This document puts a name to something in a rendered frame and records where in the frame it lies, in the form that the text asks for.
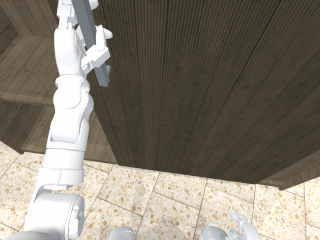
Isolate robot left hand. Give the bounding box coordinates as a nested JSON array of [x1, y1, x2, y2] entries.
[[54, 0, 113, 79]]

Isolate robot left thigh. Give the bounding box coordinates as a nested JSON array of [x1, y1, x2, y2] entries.
[[108, 226, 138, 240]]

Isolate robot right hand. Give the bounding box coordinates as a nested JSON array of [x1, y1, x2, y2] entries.
[[225, 209, 261, 240]]

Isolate handle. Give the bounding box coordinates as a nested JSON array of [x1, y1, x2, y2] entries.
[[71, 0, 111, 87]]

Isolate robot left upper arm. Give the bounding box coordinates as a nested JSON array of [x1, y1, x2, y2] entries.
[[3, 192, 85, 240]]

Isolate wardrobe door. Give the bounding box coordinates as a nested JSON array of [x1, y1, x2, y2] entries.
[[47, 0, 320, 185], [264, 150, 320, 182]]

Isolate robot right thigh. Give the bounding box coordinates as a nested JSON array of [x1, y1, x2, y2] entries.
[[199, 226, 228, 240]]

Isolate robot thigh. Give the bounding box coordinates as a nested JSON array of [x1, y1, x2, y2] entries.
[[199, 226, 228, 240], [108, 226, 138, 240]]

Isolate left robot forearm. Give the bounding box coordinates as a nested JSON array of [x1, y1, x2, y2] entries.
[[24, 74, 94, 231]]

